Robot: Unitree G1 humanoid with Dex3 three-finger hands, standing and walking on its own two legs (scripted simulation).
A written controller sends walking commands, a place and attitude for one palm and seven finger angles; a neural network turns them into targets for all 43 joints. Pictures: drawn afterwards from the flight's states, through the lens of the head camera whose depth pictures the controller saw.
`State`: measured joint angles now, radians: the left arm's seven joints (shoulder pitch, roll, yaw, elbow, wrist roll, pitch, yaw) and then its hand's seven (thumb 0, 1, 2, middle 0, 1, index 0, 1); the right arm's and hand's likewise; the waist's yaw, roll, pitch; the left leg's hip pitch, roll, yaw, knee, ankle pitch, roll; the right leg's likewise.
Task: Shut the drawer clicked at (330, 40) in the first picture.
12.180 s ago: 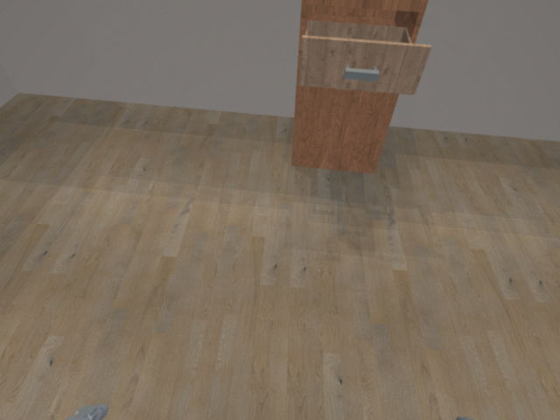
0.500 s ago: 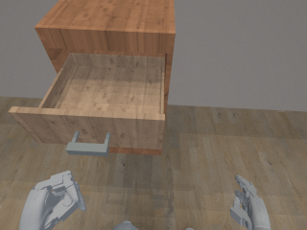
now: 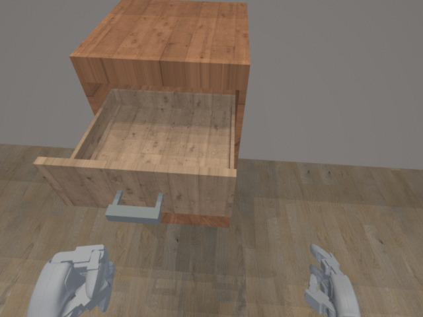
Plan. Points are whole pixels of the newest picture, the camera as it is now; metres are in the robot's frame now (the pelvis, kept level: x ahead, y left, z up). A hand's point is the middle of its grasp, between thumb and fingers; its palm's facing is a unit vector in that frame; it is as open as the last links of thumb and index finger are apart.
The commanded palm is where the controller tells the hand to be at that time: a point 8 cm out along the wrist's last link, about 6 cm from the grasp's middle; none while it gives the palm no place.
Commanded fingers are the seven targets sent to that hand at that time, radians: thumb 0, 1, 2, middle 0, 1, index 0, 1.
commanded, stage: raise the hand and make a fist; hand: left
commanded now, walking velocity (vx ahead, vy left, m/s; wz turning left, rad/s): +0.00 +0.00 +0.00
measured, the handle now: (137, 205) +0.33 +0.20 +0.00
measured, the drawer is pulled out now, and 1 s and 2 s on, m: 0.29 0.29 0.29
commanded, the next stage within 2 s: bring the fist close to the handle in 0.26 s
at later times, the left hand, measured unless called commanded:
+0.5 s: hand (105, 290) +0.15 +0.17 +0.08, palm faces +0.07 -1.00 -0.07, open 3.3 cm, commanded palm +0.11 +0.22 +0.09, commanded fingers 0.00 0.90 0.90 -1.40 -1.60 -1.40 -1.60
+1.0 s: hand (125, 271) +0.19 +0.17 +0.03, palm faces +0.03 -1.00 -0.06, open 3.3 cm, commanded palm +0.17 +0.23 +0.04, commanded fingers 0.00 0.90 0.90 -1.40 -1.60 -1.40 -1.60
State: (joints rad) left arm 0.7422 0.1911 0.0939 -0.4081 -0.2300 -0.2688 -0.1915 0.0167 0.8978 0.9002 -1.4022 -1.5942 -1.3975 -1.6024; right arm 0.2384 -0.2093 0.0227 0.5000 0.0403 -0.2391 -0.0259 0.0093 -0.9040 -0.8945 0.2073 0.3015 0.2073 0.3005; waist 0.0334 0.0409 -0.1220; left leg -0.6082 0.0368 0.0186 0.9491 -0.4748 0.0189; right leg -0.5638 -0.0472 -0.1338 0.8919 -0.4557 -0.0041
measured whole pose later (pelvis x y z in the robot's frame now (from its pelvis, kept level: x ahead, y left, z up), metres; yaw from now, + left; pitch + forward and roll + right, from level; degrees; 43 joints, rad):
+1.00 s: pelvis -0.01 -0.02 -0.02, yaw +0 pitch +13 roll -2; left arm 0.50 0.20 0.16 -0.09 -0.25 -0.41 -0.23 0.02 0.90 0.90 -1.40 -1.60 -1.40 -1.60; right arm 0.22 -0.23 -0.01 0.56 0.02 -0.23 -0.04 0.01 -0.91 -0.89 0.21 0.30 0.21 0.30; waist 0.00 0.03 -0.12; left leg -0.78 0.05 0.01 1.06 -0.50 0.00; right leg -0.75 -0.04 -0.14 1.02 -0.49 -0.03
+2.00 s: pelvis -0.01 -0.02 -0.05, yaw -1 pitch +18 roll -2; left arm 0.32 0.22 0.15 0.03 -0.24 -0.43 -0.19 0.02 0.90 0.90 -1.41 -1.60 -1.40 -1.60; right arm 0.21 -0.25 0.01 0.51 0.01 -0.14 -0.03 0.01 -0.91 -0.89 0.21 0.30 0.21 0.30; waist -0.01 0.03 -0.16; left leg -0.97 0.06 0.00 1.20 -0.54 0.00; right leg -0.93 -0.04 -0.14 1.16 -0.54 -0.04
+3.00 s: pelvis -0.04 +0.00 -0.04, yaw -1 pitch +18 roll -2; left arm -0.30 0.28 0.20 0.58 -0.18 -0.43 -0.17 -0.02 0.79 0.96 -1.40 -1.60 -1.40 -1.60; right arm 0.24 -0.26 0.04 0.62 0.01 -0.11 -0.04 0.01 -0.91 -0.89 0.21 0.30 0.21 0.30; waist -0.05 0.02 -0.12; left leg -1.00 0.04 0.01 1.16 -0.48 0.02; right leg -0.96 -0.05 -0.12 1.12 -0.47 -0.02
